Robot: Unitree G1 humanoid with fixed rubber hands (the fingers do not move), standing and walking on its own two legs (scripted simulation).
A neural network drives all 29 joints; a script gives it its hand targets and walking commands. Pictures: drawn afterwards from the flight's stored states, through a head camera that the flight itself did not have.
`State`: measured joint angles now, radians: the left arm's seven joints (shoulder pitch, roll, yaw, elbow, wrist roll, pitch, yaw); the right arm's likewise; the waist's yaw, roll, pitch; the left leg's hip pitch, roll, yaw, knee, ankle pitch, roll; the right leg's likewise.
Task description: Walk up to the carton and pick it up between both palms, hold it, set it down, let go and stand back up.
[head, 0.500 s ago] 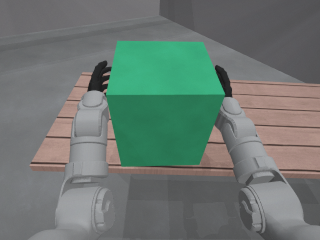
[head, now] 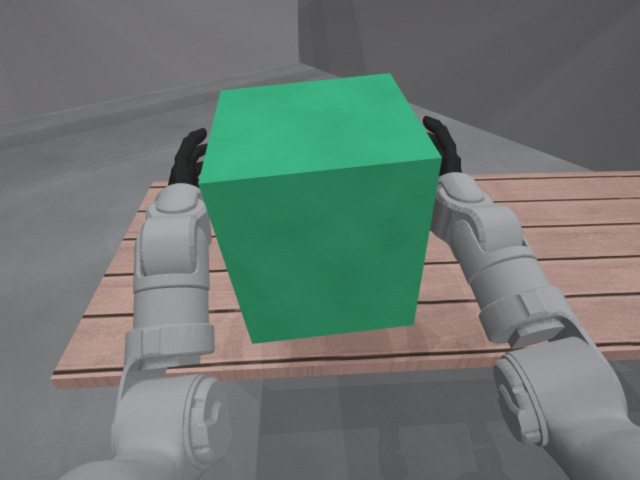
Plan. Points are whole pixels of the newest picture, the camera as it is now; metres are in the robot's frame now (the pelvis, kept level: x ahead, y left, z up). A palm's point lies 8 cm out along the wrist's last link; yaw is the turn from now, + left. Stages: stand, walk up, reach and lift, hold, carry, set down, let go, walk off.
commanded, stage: reach and lift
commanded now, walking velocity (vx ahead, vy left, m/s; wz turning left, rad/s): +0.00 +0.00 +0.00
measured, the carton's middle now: (319, 211) +0.38 -0.02 +0.19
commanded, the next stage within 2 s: hold in 0.78 s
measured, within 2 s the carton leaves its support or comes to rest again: neither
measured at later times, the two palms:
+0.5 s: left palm (174, 176) +0.37 +0.15 +0.26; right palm (441, 158) +0.37 -0.16 +0.27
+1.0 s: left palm (159, 169) +0.36 +0.16 +0.27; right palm (436, 137) +0.37 -0.14 +0.29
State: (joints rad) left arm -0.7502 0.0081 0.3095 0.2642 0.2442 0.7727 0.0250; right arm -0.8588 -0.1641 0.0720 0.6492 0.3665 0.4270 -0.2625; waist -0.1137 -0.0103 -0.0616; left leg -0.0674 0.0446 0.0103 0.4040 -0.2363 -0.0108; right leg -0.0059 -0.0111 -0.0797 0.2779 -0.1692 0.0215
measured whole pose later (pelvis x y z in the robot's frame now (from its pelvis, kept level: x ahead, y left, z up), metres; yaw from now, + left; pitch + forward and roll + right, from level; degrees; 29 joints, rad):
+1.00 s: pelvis +0.00 -0.01 +0.00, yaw +1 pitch -4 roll -2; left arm -0.84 0.08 0.33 0.28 0.18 0.89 0.02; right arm -1.01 -0.19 0.09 0.69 0.45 0.58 -0.32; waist -0.10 -0.01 -0.15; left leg -0.12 0.06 -0.02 0.42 -0.23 -0.03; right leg -0.04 0.00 -0.10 0.29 -0.17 0.01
